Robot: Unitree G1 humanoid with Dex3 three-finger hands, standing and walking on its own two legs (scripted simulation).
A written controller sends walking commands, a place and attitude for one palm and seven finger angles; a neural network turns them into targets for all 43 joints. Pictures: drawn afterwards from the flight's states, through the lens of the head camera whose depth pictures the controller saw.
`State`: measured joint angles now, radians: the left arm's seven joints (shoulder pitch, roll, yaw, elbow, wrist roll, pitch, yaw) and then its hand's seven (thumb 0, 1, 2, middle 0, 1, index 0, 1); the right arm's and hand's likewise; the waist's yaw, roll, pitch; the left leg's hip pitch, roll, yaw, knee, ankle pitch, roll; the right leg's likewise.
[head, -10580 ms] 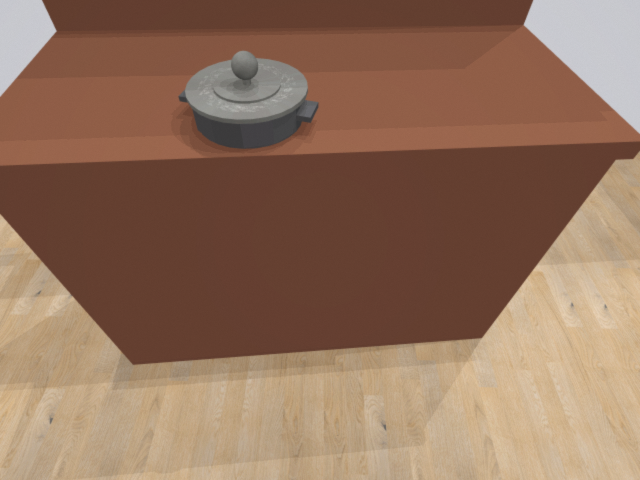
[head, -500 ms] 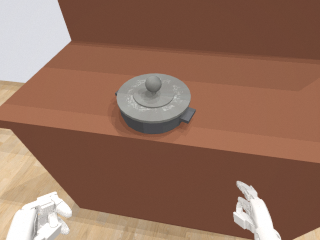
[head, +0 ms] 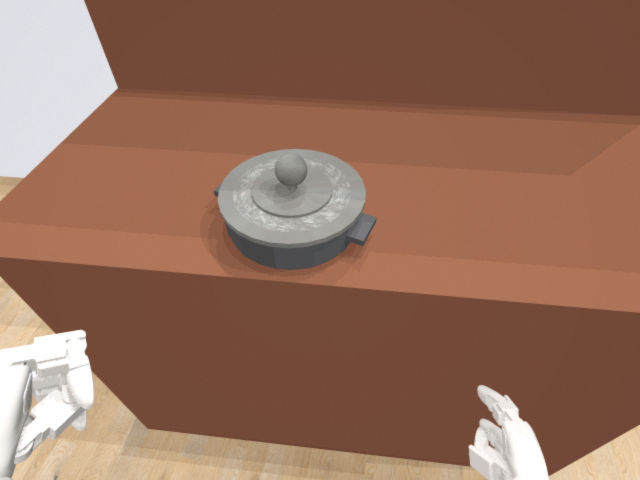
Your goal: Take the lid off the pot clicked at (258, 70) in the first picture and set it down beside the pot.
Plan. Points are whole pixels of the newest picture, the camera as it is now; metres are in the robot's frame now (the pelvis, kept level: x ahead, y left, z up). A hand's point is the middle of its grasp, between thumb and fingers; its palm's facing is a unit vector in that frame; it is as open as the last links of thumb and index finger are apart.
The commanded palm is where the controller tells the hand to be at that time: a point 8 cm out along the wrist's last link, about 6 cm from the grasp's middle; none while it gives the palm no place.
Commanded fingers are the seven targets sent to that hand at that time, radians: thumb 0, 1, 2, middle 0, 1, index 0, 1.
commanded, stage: raise the hand higher, near the body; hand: left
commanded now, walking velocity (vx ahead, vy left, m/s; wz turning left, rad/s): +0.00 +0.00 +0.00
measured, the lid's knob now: (291, 169) +0.46 +0.11 +0.16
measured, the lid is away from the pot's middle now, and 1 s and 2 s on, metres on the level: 0.00 0.00 0.00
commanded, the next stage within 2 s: reach forward and open the fingers in 0.42 s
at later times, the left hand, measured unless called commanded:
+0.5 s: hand (28, 345) +0.15 +0.25 +0.21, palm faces +0.43 -0.82 -0.39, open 3.1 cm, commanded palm +0.10 +0.29 +0.23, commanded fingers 0.00 0.90 0.90 -1.30 -1.50 -1.30 -1.50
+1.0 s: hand (23, 316) +0.18 +0.28 +0.20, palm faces +0.21 -0.09 -0.97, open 3.5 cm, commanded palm +0.15 +0.28 +0.26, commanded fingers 0.00 0.14 1.42 -1.12 -0.61 -1.12 -0.61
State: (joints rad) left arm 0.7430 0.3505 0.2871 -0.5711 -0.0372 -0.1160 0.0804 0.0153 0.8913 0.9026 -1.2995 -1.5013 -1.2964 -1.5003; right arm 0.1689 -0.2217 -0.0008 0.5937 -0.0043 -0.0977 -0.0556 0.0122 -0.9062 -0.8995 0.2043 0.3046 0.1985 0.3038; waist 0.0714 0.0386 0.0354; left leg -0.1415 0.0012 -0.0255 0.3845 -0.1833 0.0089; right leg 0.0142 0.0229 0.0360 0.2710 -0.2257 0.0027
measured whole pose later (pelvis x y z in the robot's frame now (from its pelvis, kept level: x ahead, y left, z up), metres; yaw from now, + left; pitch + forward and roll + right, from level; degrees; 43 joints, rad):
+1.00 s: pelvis -0.05 +0.01 -0.01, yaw +2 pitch -5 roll -1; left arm 0.07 0.69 0.16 -0.39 0.67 0.15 -0.17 0.01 0.45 1.23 -1.22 -0.95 -1.21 -0.95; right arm 0.08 -0.28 0.06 0.57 0.03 0.10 0.00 0.01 -0.91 -0.90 0.20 0.30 0.20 0.30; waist 0.11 0.11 0.01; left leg -0.25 -0.03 -0.04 0.47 -0.14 0.03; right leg -0.14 0.00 0.01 0.47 -0.26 0.02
